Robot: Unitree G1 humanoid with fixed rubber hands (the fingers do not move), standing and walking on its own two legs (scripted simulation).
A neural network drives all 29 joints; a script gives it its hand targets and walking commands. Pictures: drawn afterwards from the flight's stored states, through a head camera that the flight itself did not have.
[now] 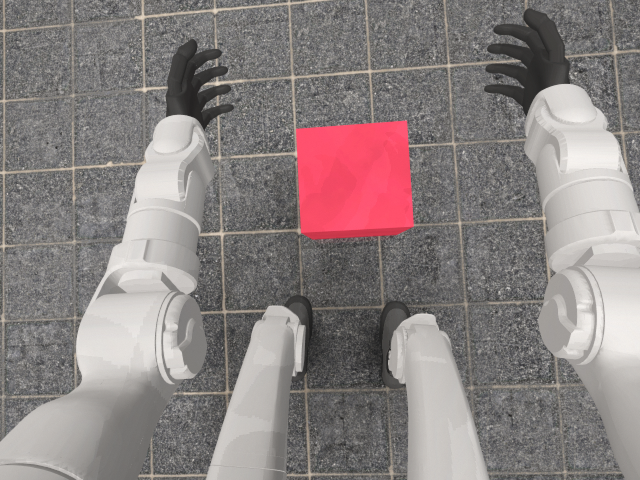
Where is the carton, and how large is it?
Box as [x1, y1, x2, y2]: [296, 121, 413, 239]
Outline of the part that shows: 406,121 296,129 300,222 302,233 312,239 397,234 413,226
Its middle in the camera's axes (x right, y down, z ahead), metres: +0.08 -0.11 +0.85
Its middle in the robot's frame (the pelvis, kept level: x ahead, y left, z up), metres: +0.50 +0.01 -0.51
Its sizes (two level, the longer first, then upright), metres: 0.210 0.200 0.250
